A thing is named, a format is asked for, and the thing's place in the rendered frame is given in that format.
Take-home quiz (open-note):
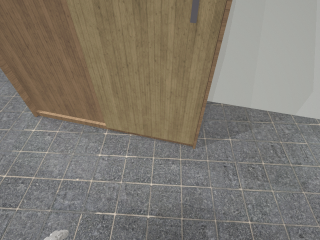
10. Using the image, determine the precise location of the robot left hand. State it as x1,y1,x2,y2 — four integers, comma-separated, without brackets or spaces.
44,229,69,240

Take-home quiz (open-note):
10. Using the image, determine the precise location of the wardrobe door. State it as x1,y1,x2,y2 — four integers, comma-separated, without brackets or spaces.
0,0,105,123
66,0,227,145

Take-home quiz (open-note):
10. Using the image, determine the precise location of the handle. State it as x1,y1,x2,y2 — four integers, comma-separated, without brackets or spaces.
190,0,200,23

